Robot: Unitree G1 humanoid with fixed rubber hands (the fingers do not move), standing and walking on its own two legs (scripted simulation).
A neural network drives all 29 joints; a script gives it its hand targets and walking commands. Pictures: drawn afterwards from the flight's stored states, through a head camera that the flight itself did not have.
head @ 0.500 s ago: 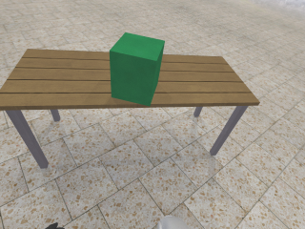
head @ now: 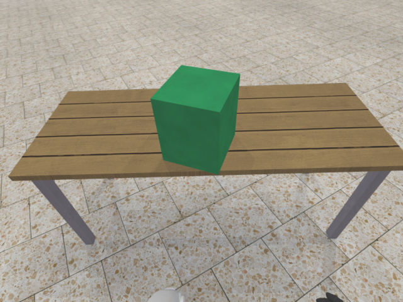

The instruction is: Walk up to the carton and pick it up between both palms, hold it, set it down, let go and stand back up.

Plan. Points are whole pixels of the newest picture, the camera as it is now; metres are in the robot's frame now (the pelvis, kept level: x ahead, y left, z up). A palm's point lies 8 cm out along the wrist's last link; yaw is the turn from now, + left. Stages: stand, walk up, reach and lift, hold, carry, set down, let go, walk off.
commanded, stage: walk up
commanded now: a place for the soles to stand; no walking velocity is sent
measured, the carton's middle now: (199, 119) +0.68 +0.04 -0.02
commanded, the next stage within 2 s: none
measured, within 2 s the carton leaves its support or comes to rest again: neither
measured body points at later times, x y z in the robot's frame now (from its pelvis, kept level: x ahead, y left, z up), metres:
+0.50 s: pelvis +0.09 -0.02 +0.00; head +0.12 +0.00 +0.44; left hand +0.22 +0.24 -0.12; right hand +0.20 -0.30 -0.10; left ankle +0.14 +0.13 -0.71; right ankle +0.11 -0.17 -0.71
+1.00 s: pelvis +0.12 -0.04 +0.01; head +0.12 -0.05 +0.46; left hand +0.27 +0.22 -0.07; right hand +0.28 -0.30 -0.09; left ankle +0.14 +0.13 -0.71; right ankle +0.10 -0.17 -0.71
